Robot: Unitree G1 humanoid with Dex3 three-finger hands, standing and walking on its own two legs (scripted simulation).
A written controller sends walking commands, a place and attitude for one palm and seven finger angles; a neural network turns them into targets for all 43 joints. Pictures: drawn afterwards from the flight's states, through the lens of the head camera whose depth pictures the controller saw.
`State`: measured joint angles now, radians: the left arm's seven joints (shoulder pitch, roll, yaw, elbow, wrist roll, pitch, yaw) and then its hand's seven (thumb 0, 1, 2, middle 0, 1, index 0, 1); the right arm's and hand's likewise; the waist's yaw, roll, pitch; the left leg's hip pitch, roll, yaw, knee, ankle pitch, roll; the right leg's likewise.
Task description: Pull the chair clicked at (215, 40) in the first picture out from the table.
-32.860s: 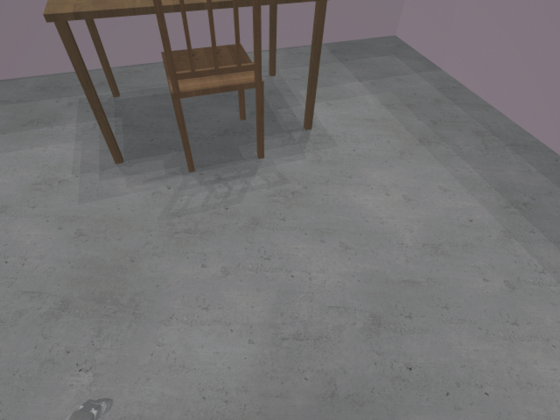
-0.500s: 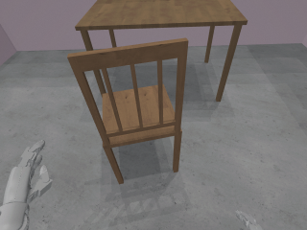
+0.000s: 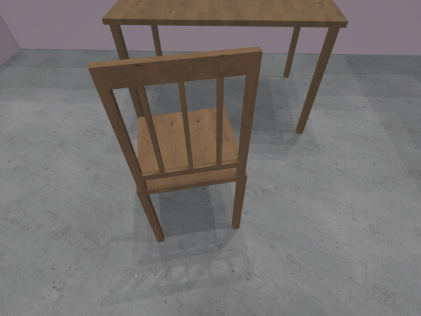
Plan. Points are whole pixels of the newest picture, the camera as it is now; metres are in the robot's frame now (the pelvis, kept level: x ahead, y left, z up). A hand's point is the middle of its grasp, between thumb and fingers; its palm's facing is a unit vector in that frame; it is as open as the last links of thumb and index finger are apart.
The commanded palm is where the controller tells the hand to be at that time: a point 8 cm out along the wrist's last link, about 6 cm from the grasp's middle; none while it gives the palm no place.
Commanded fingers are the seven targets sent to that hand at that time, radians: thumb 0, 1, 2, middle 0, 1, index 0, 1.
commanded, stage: let the arm hang, fingers relaxed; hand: left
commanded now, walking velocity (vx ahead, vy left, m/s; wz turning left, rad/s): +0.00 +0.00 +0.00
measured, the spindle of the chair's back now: (186, 130) +0.62 +0.11 -0.05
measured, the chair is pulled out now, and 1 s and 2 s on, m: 0.61 0.61 0.61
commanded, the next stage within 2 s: look to check the result in 0.50 s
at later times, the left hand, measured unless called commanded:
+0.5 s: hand out of the picture +0.01 +0.15 -0.17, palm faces +0.03 -0.99 -0.17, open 7.4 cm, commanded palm none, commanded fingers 0.00 0.90 0.90 -0.20 -0.30 -0.20 -0.30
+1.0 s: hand out of the picture +0.01 +0.14 -0.17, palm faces +0.04 -0.98 -0.18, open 7.4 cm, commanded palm none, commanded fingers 0.00 0.90 0.90 -0.20 -0.30 -0.20 -0.30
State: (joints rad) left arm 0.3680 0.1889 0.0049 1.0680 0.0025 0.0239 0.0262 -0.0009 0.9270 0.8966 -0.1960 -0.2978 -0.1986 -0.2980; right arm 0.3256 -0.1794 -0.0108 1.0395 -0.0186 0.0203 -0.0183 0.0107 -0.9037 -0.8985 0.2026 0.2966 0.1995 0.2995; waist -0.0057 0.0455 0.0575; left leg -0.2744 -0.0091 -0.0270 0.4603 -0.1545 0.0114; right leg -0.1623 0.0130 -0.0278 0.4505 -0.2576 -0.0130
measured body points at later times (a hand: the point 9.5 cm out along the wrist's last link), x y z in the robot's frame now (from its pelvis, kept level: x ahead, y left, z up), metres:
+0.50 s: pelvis +0.01 -0.01 +0.00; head +0.02 -0.01 +0.45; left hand +0.00 +0.20 -0.16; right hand -0.02 -0.21 -0.16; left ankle +0.06 +0.11 -0.74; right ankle -0.01 -0.11 -0.74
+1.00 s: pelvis +0.02 -0.01 +0.00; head +0.04 -0.02 +0.45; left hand +0.01 +0.20 -0.16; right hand +0.00 -0.22 -0.17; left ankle +0.06 +0.11 -0.74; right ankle -0.01 -0.11 -0.74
